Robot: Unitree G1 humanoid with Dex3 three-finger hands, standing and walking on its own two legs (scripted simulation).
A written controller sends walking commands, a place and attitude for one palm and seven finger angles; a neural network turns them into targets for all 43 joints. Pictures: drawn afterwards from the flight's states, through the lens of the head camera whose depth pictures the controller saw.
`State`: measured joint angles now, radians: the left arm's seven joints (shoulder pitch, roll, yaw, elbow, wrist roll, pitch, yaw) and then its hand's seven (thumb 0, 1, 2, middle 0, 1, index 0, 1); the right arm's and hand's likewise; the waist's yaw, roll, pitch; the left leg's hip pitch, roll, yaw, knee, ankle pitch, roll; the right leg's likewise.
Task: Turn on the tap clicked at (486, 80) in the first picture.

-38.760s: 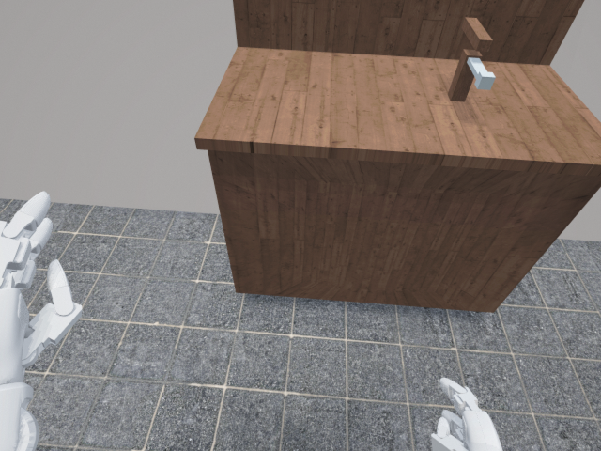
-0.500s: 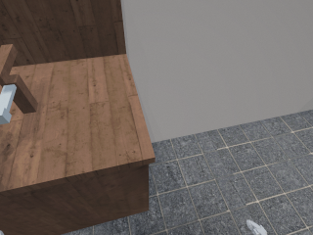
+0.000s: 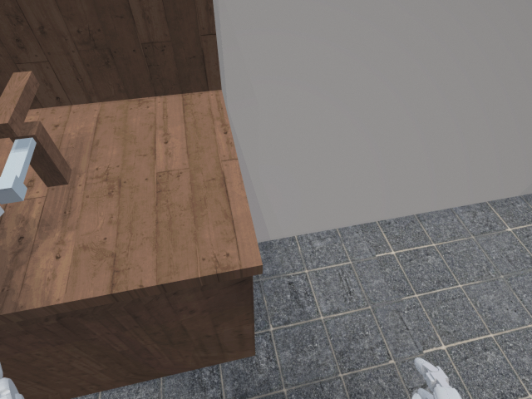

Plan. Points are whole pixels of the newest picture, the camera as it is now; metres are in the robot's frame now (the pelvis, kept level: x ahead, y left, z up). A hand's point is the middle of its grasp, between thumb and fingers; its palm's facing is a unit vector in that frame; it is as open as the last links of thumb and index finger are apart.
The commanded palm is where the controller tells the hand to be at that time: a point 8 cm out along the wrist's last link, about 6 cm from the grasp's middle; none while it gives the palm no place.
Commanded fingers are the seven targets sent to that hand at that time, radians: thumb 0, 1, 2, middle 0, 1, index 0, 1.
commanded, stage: push the lever round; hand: left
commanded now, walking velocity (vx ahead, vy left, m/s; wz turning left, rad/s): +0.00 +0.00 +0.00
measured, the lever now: (8, 189) +0.34 +0.39 +0.13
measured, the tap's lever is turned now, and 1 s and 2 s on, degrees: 1 19 41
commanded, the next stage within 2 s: none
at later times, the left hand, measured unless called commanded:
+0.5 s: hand (10, 209) +0.31 +0.38 +0.13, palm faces +0.55 -0.84 -0.07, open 7.7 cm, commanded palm +0.26 +0.41 +0.13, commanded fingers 0.00 0.90 0.90 -0.15 -0.15 -0.15 -0.15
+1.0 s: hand (36, 204) +0.32 +0.35 +0.12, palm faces +0.61 -0.79 -0.07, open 7.8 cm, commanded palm +0.28 +0.38 +0.13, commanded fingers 0.00 0.90 0.90 -0.15 -0.15 -0.15 -0.15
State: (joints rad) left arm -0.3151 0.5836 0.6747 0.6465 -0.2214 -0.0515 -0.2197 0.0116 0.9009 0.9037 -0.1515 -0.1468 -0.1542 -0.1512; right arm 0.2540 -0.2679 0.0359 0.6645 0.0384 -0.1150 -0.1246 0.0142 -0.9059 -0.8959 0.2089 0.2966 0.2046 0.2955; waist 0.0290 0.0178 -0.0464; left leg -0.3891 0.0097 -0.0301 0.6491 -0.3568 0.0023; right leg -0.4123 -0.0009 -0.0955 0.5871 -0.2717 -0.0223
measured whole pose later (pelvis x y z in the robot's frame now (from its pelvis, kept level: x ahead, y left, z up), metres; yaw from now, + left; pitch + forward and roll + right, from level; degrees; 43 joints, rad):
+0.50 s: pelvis -0.01 -0.01 +0.00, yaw +0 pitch +5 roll -1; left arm -0.31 0.56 0.66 0.63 -0.20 -0.06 -0.16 0.02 0.92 0.91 -0.15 -0.15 -0.15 -0.15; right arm 0.27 -0.28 0.02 0.67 0.04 -0.11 -0.13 0.02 -0.91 -0.90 0.21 0.30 0.20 0.30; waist 0.02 0.02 -0.04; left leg -0.41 0.02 -0.03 0.68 -0.36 -0.01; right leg -0.43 0.01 -0.09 0.62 -0.27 -0.04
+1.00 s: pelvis -0.01 +0.00 +0.00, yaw +0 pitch +4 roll -1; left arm -0.31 0.43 0.56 0.51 -0.15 -0.01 0.04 0.01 0.91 0.91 -0.15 -0.15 -0.15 -0.15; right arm 0.24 -0.25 0.03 0.71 0.03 -0.12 -0.13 0.02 -0.91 -0.90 0.21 0.30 0.20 0.30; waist 0.02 0.03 -0.04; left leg -0.37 0.01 -0.03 0.64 -0.34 0.00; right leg -0.39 0.00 -0.10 0.58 -0.26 -0.03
